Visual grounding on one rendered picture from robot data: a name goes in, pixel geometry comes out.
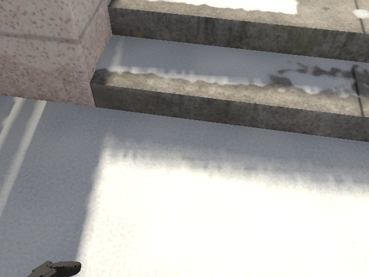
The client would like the robot left hand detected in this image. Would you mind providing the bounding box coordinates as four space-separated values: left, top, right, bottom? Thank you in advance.
27 261 81 277

